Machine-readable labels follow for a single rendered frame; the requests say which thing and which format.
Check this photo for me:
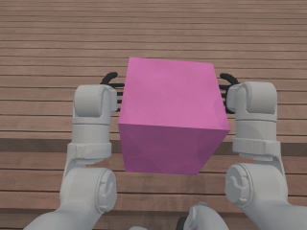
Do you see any robot left hand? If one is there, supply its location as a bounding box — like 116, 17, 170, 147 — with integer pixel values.
100, 72, 125, 112

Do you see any right robot upper arm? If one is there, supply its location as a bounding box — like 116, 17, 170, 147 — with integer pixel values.
224, 163, 307, 230

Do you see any robot left forearm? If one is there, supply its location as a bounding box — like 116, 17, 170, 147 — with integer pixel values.
59, 84, 118, 203

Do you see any carton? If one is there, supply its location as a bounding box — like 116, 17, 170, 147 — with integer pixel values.
118, 57, 231, 175

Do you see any left robot upper arm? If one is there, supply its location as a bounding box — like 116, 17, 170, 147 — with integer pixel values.
23, 167, 117, 230

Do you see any robot right shin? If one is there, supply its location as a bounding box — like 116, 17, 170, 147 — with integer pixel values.
183, 202, 207, 230

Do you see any robot right thigh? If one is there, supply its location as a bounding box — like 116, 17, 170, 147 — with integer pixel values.
188, 205, 229, 230

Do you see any robot right forearm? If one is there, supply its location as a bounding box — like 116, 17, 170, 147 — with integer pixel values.
226, 81, 288, 197

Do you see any robot right hand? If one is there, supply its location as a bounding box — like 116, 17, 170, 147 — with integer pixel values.
219, 73, 240, 114

